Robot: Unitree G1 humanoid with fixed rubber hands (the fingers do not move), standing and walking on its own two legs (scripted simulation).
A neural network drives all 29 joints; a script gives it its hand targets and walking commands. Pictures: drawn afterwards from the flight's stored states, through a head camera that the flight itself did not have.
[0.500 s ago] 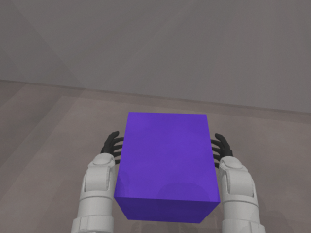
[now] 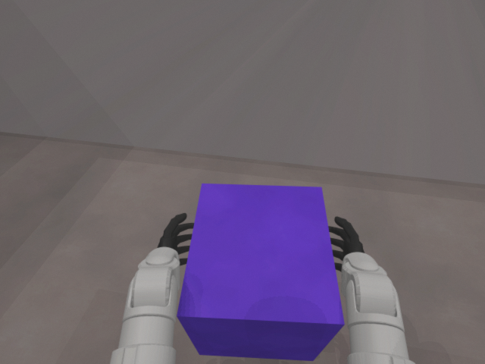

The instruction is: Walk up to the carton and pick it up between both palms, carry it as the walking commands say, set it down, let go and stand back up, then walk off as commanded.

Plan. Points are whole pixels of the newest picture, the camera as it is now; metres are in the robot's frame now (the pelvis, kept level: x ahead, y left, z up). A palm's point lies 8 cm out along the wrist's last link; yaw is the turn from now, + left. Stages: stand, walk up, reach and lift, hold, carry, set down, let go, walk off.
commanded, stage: hold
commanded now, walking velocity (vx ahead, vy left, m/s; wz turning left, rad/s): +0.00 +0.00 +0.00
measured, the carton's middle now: (258, 273) +0.30 +0.00 -0.03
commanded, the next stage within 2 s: carry in 1.28 s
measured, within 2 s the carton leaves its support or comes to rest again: neither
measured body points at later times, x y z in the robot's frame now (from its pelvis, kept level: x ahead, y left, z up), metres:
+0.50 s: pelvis +0.00 +0.00 +0.00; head -0.04 -0.01 +0.45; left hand +0.29 +0.15 +0.04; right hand +0.30 -0.16 +0.04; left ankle +0.01 +0.13 -0.75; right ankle +0.04 -0.12 -0.75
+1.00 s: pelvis +0.00 +0.00 +0.00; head -0.04 -0.01 +0.45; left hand +0.29 +0.15 +0.04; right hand +0.29 -0.16 +0.04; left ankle +0.01 +0.13 -0.75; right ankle +0.04 -0.12 -0.75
